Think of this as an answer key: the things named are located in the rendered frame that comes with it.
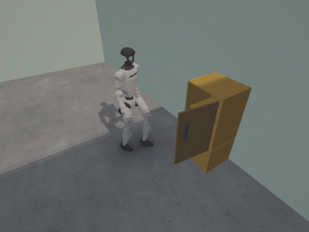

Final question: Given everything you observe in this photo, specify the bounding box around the robot left foot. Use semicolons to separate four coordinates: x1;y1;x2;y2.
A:
139;138;154;147

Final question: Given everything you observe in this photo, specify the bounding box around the handle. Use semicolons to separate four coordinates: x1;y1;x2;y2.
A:
181;122;189;141

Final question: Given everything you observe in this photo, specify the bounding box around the robot right upper arm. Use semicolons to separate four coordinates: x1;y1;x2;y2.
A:
114;70;125;97

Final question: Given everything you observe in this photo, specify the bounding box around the robot right hand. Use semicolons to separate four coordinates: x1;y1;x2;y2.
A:
123;114;135;129

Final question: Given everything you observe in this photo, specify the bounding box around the left robot forearm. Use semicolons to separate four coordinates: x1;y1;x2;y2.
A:
134;87;139;96

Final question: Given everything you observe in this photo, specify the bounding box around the right robot thigh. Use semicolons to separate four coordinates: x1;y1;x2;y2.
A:
118;103;133;134

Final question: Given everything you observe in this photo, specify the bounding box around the cupboard door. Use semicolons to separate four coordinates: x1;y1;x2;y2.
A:
174;101;220;164

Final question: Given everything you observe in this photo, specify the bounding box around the right robot forearm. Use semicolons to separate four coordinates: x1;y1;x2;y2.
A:
114;92;128;116

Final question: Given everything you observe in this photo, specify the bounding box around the robot left upper arm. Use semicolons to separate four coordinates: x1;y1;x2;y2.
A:
132;63;140;71

